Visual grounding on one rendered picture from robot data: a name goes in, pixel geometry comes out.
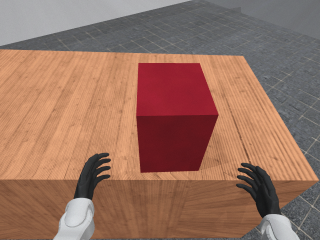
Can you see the robot left hand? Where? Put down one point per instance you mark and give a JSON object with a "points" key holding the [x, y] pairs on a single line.
{"points": [[88, 179]]}

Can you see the pedestal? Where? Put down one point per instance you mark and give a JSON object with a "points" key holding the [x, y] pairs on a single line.
{"points": [[59, 108]]}

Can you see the right robot forearm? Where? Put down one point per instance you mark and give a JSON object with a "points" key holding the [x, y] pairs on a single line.
{"points": [[277, 227]]}

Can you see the carton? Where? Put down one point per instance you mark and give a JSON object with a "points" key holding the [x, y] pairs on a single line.
{"points": [[175, 116]]}

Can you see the robot right hand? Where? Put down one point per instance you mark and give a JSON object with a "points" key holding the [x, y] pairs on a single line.
{"points": [[262, 191]]}

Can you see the left robot forearm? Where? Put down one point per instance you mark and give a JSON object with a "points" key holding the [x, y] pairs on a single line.
{"points": [[77, 222]]}

